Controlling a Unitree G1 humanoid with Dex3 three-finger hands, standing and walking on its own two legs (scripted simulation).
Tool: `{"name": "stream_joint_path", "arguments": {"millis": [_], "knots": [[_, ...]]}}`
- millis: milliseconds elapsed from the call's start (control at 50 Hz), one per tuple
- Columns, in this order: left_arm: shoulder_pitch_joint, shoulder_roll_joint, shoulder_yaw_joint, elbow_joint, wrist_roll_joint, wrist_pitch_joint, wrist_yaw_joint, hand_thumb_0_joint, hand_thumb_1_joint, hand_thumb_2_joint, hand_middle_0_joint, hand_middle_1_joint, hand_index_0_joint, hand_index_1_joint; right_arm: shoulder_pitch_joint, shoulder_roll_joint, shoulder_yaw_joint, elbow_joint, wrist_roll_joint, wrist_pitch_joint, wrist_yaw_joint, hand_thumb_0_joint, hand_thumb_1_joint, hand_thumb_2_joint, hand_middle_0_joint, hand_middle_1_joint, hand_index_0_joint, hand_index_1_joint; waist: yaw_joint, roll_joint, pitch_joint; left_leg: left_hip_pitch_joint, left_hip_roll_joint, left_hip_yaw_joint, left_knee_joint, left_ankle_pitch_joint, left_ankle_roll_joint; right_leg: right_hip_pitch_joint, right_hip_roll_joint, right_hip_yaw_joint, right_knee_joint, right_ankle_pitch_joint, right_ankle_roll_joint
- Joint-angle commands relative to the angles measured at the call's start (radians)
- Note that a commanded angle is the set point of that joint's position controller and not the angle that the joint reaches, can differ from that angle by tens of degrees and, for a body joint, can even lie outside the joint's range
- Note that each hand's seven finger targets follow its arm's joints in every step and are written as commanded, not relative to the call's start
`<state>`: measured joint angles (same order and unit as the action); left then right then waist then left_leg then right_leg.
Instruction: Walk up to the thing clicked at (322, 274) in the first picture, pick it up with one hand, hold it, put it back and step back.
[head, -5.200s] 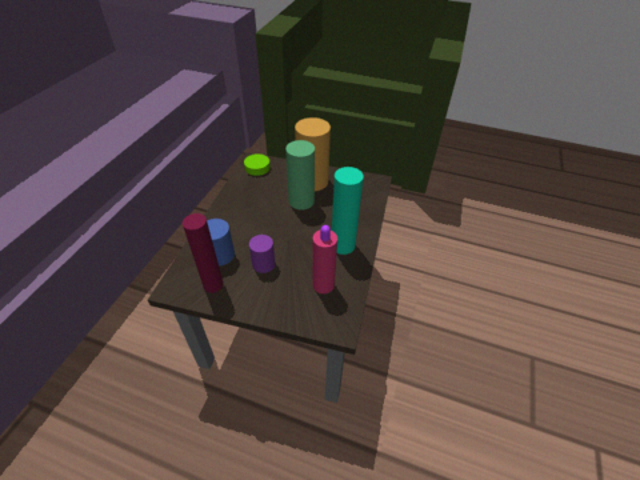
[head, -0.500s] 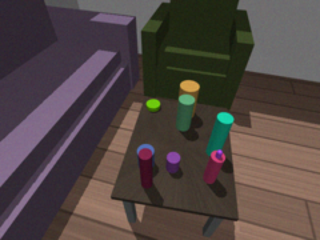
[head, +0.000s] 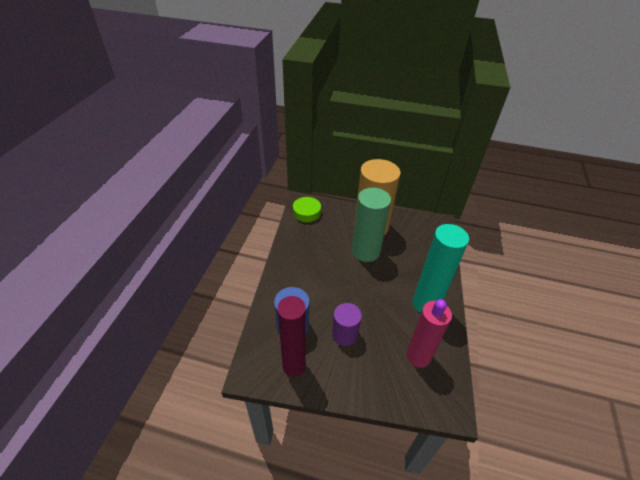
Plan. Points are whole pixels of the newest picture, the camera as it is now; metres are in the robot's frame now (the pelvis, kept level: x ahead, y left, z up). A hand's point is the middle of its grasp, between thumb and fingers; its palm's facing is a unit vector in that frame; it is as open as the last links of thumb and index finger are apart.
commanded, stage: stand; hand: right
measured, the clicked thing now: (429, 331) +0.49 -0.23 -0.26
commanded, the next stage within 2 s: go down in 0.36 s
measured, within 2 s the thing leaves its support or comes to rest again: neither
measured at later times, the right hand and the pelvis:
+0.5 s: hand out of the picture +0.08 -0.25 -0.16, palm faces +0.00 +0.94 -0.33, open 7.5 cm; pelvis +0.00 +0.00 +0.00, yaw +0 degrees
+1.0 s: hand out of the picture +0.15 -0.26 -0.15, palm faces +0.05 +0.94 -0.33, open 16.4 cm; pelvis +0.00 -0.01 -0.03, yaw +0 degrees
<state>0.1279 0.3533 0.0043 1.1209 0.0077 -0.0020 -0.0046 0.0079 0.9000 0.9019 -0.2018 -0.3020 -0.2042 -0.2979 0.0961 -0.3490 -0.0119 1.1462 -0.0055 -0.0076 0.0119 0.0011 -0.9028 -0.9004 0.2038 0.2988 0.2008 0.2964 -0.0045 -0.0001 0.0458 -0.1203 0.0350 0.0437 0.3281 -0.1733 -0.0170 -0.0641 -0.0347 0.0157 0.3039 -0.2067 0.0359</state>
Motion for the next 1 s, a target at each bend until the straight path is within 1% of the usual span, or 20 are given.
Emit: {"name": "stream_joint_path", "arguments": {"millis": [0,160,300,420,440,460,480,500,540,560,600,620,660,680,700,740,800,860,880,980], "knots": [[-0.025,0.215,0.039,-0.058,0.001,-0.024,0.015,0.000,0.900,0.900,-0.200,-0.300,-0.200,-0.301,-0.044,-0.220,-0.037,-0.066,-0.003,-0.024,-0.017,0.000,-0.900,-0.900,0.200,0.300,0.200,0.300,0.006,0.003,-0.077,0.067,0.110,-0.085,-0.036,0.200,0.032,-0.041,-0.103,0.055,-0.036,0.187,-0.050],[-0.026,0.213,0.038,-0.061,0.004,-0.024,0.016,0.000,0.900,0.900,-0.200,-0.300,-0.200,-0.301,-0.047,-0.219,-0.036,-0.069,-0.001,-0.023,-0.017,0.000,-0.900,-0.900,0.200,0.300,0.200,0.300,0.005,-0.005,-0.070,0.068,0.110,-0.088,-0.033,0.206,0.034,-0.049,-0.104,0.053,-0.041,0.190,-0.046],[-0.029,0.217,0.041,-0.060,0.004,-0.022,0.014,0.000,0.900,0.900,-0.200,-0.300,-0.200,-0.301,-0.036,-0.215,-0.036,-0.070,-0.004,-0.021,-0.015,0.000,-0.900,-0.900,0.200,0.300,0.200,0.300,0.001,0.000,-0.058,0.036,0.100,-0.087,-0.049,0.124,0.033,-0.040,-0.104,0.054,-0.052,0.136,-0.050],[-0.025,0.219,0.041,-0.059,0.003,-0.024,0.015,0.000,0.900,0.900,-0.200,-0.300,-0.200,-0.301,-0.040,-0.216,-0.035,-0.070,-0.001,-0.024,-0.016,0.000,-0.900,-0.900,0.200,0.300,0.200,0.300,0.003,-0.006,-0.059,0.060,0.108,-0.100,-0.044,0.173,0.033,-0.049,-0.101,0.049,-0.042,0.148,-0.047],[-0.021,0.213,0.040,-0.057,0.004,-0.024,0.015,0.000,0.820,0.820,-0.120,-0.220,-0.120,-0.221,-0.033,-0.218,-0.035,-0.072,-0.002,-0.022,-0.016,0.000,-0.820,-0.820,0.120,0.220,0.120,0.220,0.003,-0.002,-0.065,0.050,0.104,-0.093,-0.039,0.157,0.037,-0.044,-0.104,0.051,-0.052,0.146,-0.045],[-0.372,0.058,0.033,-0.408,-0.075,-0.137,0.023,0.000,0.740,0.740,-0.040,-0.140,-0.040,-0.141,-0.384,-0.045,-0.010,-0.423,0.066,-0.100,-0.029,0.000,-0.740,-0.740,0.040,0.140,0.040,0.140,0.019,-0.094,-0.087,-0.081,-0.014,-0.005,0.055,0.086,0.014,-0.166,0.034,-0.053,0.065,0.090,-0.038],[-0.384,0.116,0.038,-0.448,-0.080,-0.159,0.035,0.000,0.660,0.660,-0.020,-0.060,-0.017,-0.061,-0.333,-0.129,-0.034,-0.493,0.060,-0.106,-0.039,0.000,-0.660,-0.660,0.018,0.069,0.025,0.070,-0.010,-0.058,-0.119,-0.038,-0.023,0.002,0.056,0.054,0.012,-0.148,0.027,-0.043,0.068,0.077,-0.035],[-0.266,0.135,0.048,-0.354,-0.087,-0.153,0.045,0.000,0.580,0.580,-0.020,-0.039,-0.017,-0.042,-0.218,-0.166,-0.037,-0.368,0.062,-0.073,-0.043,0.000,-0.580,-0.580,0.031,0.063,0.033,0.063,-0.007,-0.024,-0.069,-0.069,-0.015,0.001,0.050,0.006,0.009,-0.183,0.033,-0.037,0.073,0.039,-0.039],[-0.214,0.248,0.154,-0.329,-0.083,-0.135,0.061,0.000,0.420,0.420,-0.026,-0.045,-0.030,-0.042,-0.094,-0.219,-0.115,-0.179,0.050,0.011,-0.054,0.000,-0.420,-0.420,0.032,0.061,0.036,0.062,0.005,0.044,-0.129,-0.128,-0.022,0.015,0.119,0.039,0.003,-0.232,0.038,-0.037,0.147,0.063,-0.045],[-0.191,0.246,0.176,-0.332,-0.075,-0.136,0.068,0.000,0.340,0.340,-0.024,-0.047,-0.032,-0.039,-0.151,-0.229,-0.125,-0.218,0.036,0.030,-0.056,0.000,-0.340,-0.340,0.042,0.056,0.041,0.056,0.020,0.058,-0.221,-0.104,-0.017,0.013,0.138,0.071,-0.002,-0.214,0.038,-0.038,0.179,0.090,-0.045],[-0.089,0.137,0.152,-0.247,-0.043,-0.124,0.061,0.000,0.202,0.186,-0.028,-0.048,-0.040,-0.035,-0.241,-0.214,-0.137,-0.227,0.007,0.067,-0.039,0.000,-0.228,-0.194,0.059,0.046,0.051,0.046,0.004,0.019,-0.205,-0.148,-0.015,0.001,0.170,0.061,0.008,-0.289,0.043,-0.041,0.211,0.077,-0.045],[-0.063,0.132,0.168,-0.260,-0.029,-0.127,0.055,0.000,0.126,0.169,-0.032,-0.050,-0.044,-0.037,-0.189,-0.211,-0.159,-0.220,-0.006,0.092,-0.028,0.000,-0.169,-0.176,0.059,0.045,0.051,0.045,0.000,0.025,-0.218,-0.152,-0.020,0.004,0.184,0.054,0.010,-0.302,0.043,-0.040,0.216,0.065,-0.046],[0.046,0.206,0.227,-0.439,-0.031,-0.130,0.055,0.000,0.006,0.118,-0.039,-0.054,-0.058,-0.034,0.011,-0.221,-0.189,-0.309,-0.006,0.157,-0.002,0.000,-0.028,-0.135,0.057,0.045,0.052,0.045,0.027,0.053,-0.385,-0.072,-0.026,0.013,0.187,0.162,0.007,-0.206,0.050,-0.048,0.218,0.150,-0.043],[0.127,0.134,0.186,-0.285,-0.030,-0.110,0.046,0.000,-0.011,0.109,-0.037,-0.051,-0.056,-0.030,-0.019,-0.244,-0.187,-0.363,-0.008,0.184,0.013,0.000,-0.010,-0.112,0.068,0.039,0.059,0.039,0.005,-0.039,-0.272,-0.122,-0.025,0.018,0.178,0.155,0.013,-0.241,0.055,-0.051,0.207,0.149,-0.037],[0.110,0.105,0.169,-0.330,-0.037,-0.108,0.034,0.000,-0.088,0.088,-0.042,-0.054,-0.061,-0.033,-0.022,-0.219,-0.175,-0.413,-0.007,0.214,0.028,0.000,0.045,-0.101,0.066,0.041,0.058,0.041,0.014,-0.055,-0.252,-0.145,-0.028,0.020,0.176,0.151,0.017,-0.233,0.053,-0.052,0.208,0.146,-0.038],[0.068,0.106,0.173,-0.391,-0.038,-0.103,0.023,0.000,-0.204,0.078,-0.049,-0.054,-0.061,-0.041,0.008,-0.157,-0.138,-0.418,-0.007,0.275,0.044,0.000,0.196,-0.102,0.043,0.052,0.046,0.053,0.021,-0.022,-0.234,-0.174,-0.035,0.024,0.185,0.117,0.018,-0.273,0.044,-0.040,0.220,0.123,-0.040],[-0.080,0.126,0.177,-0.504,-0.036,-0.119,0.028,0.000,-0.360,0.055,-0.060,-0.055,-0.065,-0.050,-0.117,-0.196,-0.152,-0.562,-0.017,0.289,0.034,0.000,0.346,-0.083,0.030,0.058,0.040,0.058,0.014,-0.012,-0.205,-0.236,-0.031,0.025,0.207,0.010,0.019,-0.333,0.035,-0.026,0.245,0.026,-0.042],[-0.077,0.131,0.188,-0.552,-0.023,-0.143,0.032,0.000,-0.518,0.040,-0.065,-0.059,-0.066,-0.058,-0.058,-0.160,-0.152,-0.600,-0.015,0.288,0.027,0.000,0.479,-0.059,0.023,0.061,0.035,0.061,0.008,-0.023,-0.245,-0.254,-0.027,0.017,0.255,-0.010,0.021,-0.361,0.033,-0.017,0.288,0.013,-0.041],[-0.089,0.122,0.180,-0.589,-0.023,-0.153,0.038,0.000,-0.520,0.039,-0.066,-0.059,-0.068,-0.057,-0.100,-0.188,-0.169,-0.692,-0.013,0.277,0.022,0.000,0.490,-0.064,0.019,0.063,0.033,0.063,0.004,-0.026,-0.289,-0.239,-0.025,0.016,0.267,0.011,0.019,-0.344,0.033,-0.017,0.305,0.036,-0.038],[0.025,0.121,0.179,-0.641,-0.019,-0.165,0.067,0.000,-0.526,0.043,-0.061,-0.056,-0.062,-0.056,0.009,-0.205,-0.197,-0.760,-0.008,0.292,0.012,0.000,0.510,-0.054,0.020,0.061,0.033,0.061,0.005,-0.012,-0.348,-0.245,-0.021,0.013,0.321,0.069,0.012,-0.347,0.034,-0.016,0.365,0.095,-0.037]]}}
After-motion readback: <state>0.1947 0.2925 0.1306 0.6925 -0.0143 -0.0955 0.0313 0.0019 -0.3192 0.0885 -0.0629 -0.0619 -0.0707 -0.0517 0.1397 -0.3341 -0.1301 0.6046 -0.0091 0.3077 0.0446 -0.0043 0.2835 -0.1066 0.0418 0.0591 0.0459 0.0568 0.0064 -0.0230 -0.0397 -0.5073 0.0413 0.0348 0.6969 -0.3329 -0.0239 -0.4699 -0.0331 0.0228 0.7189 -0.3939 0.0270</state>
